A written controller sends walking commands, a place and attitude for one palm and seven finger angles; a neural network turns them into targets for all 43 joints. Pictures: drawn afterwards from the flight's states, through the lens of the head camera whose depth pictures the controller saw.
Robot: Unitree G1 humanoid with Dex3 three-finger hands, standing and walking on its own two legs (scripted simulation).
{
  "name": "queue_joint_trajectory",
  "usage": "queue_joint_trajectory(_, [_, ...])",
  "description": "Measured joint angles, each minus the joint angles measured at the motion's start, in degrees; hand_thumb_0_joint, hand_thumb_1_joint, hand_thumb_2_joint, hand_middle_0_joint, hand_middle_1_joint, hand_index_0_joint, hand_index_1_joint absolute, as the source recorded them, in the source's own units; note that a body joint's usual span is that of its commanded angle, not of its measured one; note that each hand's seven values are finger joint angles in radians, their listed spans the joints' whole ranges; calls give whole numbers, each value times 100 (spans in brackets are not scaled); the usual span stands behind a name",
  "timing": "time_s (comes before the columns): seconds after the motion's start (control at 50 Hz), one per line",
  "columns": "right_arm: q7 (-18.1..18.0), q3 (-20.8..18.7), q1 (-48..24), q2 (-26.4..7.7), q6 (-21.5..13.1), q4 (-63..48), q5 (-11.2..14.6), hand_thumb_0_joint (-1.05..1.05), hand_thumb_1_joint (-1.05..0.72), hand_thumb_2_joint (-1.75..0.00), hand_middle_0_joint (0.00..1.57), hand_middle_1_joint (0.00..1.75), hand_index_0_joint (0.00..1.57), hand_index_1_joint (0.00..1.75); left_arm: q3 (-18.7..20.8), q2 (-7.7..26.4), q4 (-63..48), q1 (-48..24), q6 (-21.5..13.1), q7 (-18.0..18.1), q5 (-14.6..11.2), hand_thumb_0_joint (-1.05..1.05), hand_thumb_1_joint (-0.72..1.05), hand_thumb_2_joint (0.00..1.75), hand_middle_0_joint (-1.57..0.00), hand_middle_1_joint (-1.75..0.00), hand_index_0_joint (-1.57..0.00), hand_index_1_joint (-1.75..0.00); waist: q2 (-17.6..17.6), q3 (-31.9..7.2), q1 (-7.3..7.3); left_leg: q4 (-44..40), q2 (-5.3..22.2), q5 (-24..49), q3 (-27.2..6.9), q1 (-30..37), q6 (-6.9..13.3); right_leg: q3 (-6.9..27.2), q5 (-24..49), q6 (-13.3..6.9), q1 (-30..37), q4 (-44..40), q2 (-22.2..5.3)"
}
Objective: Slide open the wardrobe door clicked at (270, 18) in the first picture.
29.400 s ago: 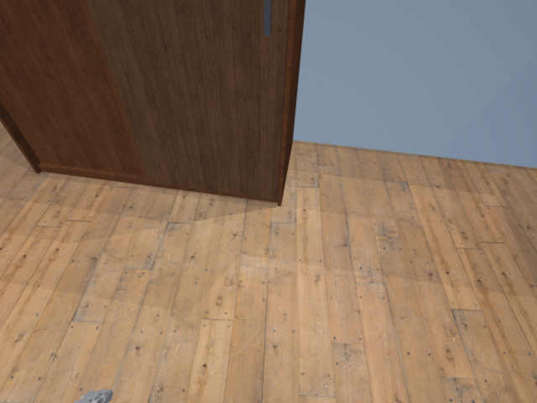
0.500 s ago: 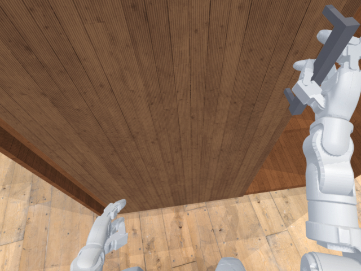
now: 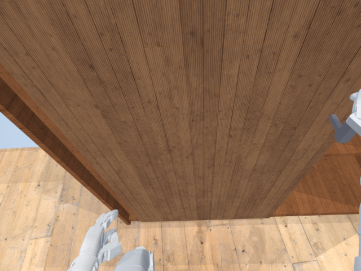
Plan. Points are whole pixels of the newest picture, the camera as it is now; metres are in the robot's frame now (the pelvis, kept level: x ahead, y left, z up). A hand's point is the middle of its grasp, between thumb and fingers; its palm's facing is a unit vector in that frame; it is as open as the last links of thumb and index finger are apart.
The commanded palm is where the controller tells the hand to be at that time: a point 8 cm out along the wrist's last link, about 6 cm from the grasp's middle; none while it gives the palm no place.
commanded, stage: stop walking and hold the door there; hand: right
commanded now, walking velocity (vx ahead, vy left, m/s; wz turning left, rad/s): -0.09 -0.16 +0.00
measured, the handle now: out of the picture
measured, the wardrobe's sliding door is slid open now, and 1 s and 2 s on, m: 0.58 0.58 0.58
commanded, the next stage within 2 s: none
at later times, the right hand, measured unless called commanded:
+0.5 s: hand (355, 113) +0.33 -0.32 +0.17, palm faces +0.57 +0.81 -0.16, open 6.9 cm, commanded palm +0.29 -0.33 +0.13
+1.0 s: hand (356, 113) +0.33 -0.31 +0.17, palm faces +0.56 +0.81 -0.20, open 6.7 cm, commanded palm +0.28 -0.33 +0.13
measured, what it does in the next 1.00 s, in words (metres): steps on the spot: left foot, then right foot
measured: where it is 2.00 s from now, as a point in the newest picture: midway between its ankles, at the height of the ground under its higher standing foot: outside the picture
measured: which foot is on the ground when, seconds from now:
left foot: up 0.00-0.12, down 0.14-0.44, up 0.46-0.78, down 0.80-1.00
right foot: down 0.00-0.14, up 0.16-0.42, down 0.44-1.00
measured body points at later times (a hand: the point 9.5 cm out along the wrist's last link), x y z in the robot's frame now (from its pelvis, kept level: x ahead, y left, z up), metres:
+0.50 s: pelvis -0.03 +0.01 -0.03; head -0.05 +0.00 +0.42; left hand +0.06 +0.31 -0.11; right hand +0.30 -0.36 +0.18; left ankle +0.03 +0.16 -0.74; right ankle +0.01 -0.09 -0.76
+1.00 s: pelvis -0.07 +0.01 -0.02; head -0.08 +0.01 +0.43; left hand +0.02 +0.29 -0.12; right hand +0.29 -0.35 +0.18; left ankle -0.11 +0.13 -0.76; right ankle +0.01 -0.09 -0.76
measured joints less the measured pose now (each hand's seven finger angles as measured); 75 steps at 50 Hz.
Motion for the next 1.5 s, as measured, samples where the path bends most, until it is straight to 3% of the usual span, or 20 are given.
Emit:
queue_joint_trajectory(0.08, [-40,-280,128,-277,58,602,18,-7,-66,-83,45,140,16,127,-155,61,-52,101,-213,105,-13,1,90,90,-21,-30,-21,-30,-47,-230,123,-1238,-51,111,130,549,33,-75,-51,137,31,86,19])
queue_joint_trajectory(0.14, [-57,-496,92,-650,110,1179,-49,-9,-65,-83,45,140,15,126,-253,165,-78,198,-286,161,-28,0,90,90,-21,-30,-21,-30,200,-466,250,-2513,130,1329,61,1204,124,-139,-431,218,-245,790,262])
queue_joint_trajectory(0.16, [-78,-615,74,-703,75,1379,-102,-10,-65,-83,45,140,14,125,-261,275,-38,151,-282,190,-27,0,90,90,-21,-30,-21,-30,187,-532,303,-2510,191,933,38,1216,202,-24,-833,196,-481,1250,361])
queue_joint_trajectory(0.18, [-118,-762,74,-628,-9,1585,-135,-11,-65,-83,45,140,13,124,-216,454,68,24,-263,236,-22,0,90,90,-21,-30,-21,-30,-40,-512,354,-2309,133,578,45,1109,270,284,-1252,137,-728,1748,443])
queue_joint_trajectory(0.22, [-179,-936,49,-510,-63,1895,-112,-11,-65,-83,45,140,14,124,-43,728,313,-156,-174,293,-54,0,90,90,-21,-30,-21,-30,-287,-439,400,-2088,128,378,-57,965,320,781,-1737,101,-1161,2801,876])
queue_joint_trajectory(0.26, [-204,-1003,-34,-438,-49,2096,-88,-10,-65,-82,45,140,16,124,85,889,534,-181,-84,351,-90,0,90,90,-21,-30,-21,-30,-266,-392,435,-2120,224,498,-176,981,280,901,-1731,106,-1400,3497,1271])
queue_joint_trajectory(0.32, [-165,-1067,-90,-442,-159,2350,-147,-9,-64,-83,45,140,18,125,146,992,737,-49,32,425,-80,1,91,90,-20,-30,-20,-30,-101,-479,568,-2294,334,634,-245,1041,250,787,-1502,60,-1401,3340,1473])
queue_joint_trajectory(0.38, [-155,-964,-169,-457,-184,2384,-179,-8,-63,-84,46,140,19,125,189,1041,800,234,66,470,-55,1,91,90,-20,-30,-20,-30,61,-658,616,-2429,356,760,-269,1013,215,743,-1279,-39,-1077,2341,1456])
queue_joint_trajectory(0.44, [-210,-785,-282,-395,-211,2231,-173,-8,-64,-85,46,140,19,125,229,1091,807,496,62,477,-25,1,91,90,-20,-30,-20,-30,115,-784,670,-2357,306,794,-230,910,153,745,-495,-127,-565,981,1345])
queue_joint_trajectory(0.5, [-313,-663,-248,-337,-222,2117,-149,-7,-67,-85,45,140,16,124,218,910,798,651,118,487,-47,1,91,90,-20,-30,-20,-30,262,-806,643,-1778,191,-16,-457,761,236,594,-294,-314,-507,853,1352])
queue_joint_trajectory(0.56, [-363,-548,-202,-273,-166,2081,-151,-6,-69,-83,45,140,15,126,126,635,767,888,88,472,-34,1,91,90,-20,-30,-20,-30,206,-908,701,-1129,-34,-263,-457,764,255,672,-61,-353,-412,419,1263])
queue_joint_trajectory(0.66, [-376,-378,-283,-271,3,2030,-70,-5,-71,-81,45,140,13,128,-161,283,774,1036,24,376,-3,1,91,90,-20,-30,-20,-30,153,-983,552,-1644,-137,-378,-296,1249,228,640,282,-330,-396,-69,1135])
queue_joint_trajectory(0.8, [-296,-520,-562,-700,89,2408,-70,-6,-71,-79,45,140,12,129,-394,118,660,665,-19,324,52,1,90,90,-21,-30,-21,-30,303,-959,466,-3149,-3,212,-311,1949,306,367,277,-275,-859,238,1207])
queue_joint_trajectory(0.88, [-310,-626,-810,-723,116,2912,-72,-6,-72,-79,44,138,12,130,-278,341,648,459,15,372,-6,1,90,90,-21,-30,-21,-30,16,-883,532,-2960,-113,169,-277,1804,313,418,280,-247,-994,400,1086])
queue_joint_trajectory(1.08, [-280,-380,-1118,-796,-85,3606,-81,-6,-71,-80,43,139,15,132,54,911,736,749,210,560,-101,0,91,90,-21,-30,-21,-30,22,-1062,561,-2680,-49,9,-235,1725,292,459,192,-273,-1057,580,1142])
queue_joint_trajectory(1.3, [-315,-269,-1212,-742,-228,3630,-81,-8,-70,-83,44,139,13,132,76,828,778,941,264,516,-143,1,91,90,-20,-30,-20,-30,-51,-905,494,-2661,13,-6,-173,1712,280,523,118,-238,-1119,636,1216])
queue_joint_trajectory(1.4, [-118,-89,-1273,-446,-388,3496,-144,-10,-68,-84,45,140,18,134,139,866,934,870,364,456,-103,1,91,90,-20,-30,-20,-30,6,-774,428,-2496,366,-166,-135,1839,120,668,-994,-132,-1252,1604,1458])
queue_joint_trajectory(1.44, [-47,26,-1279,-325,-485,3338,-154,-11,-67,-85,45,140,22,135,155,873,947,789,372,442,-71,1,91,90,-20,-30,-20,-30,90,-706,435,-2375,577,-246,-118,1848,-6,602,-830,-107,-1108,1360,1461])
queue_joint_trajectory(1.48, [-16,164,-1279,-203,-551,3092,-143,-12,-67,-85,45,140,26,136,189,888,905,686,376,439,-59,1,91,90,-20,-30,-21,-30,146,-662,457,-2113,777,-393,-99,1768,-150,455,-180,-84,-865,830,1407])
queue_joint_trajectory(1.5, [-23,233,-1299,-143,-572,2943,-122,-13,-66,-85,45,140,27,136,220,874,893,586,376,443,-62,1,91,90,-20,-30,-21,-30,206,-604,458,-1915,908,-471,-122,1678,-195,369,47,-165,-873,799,1486])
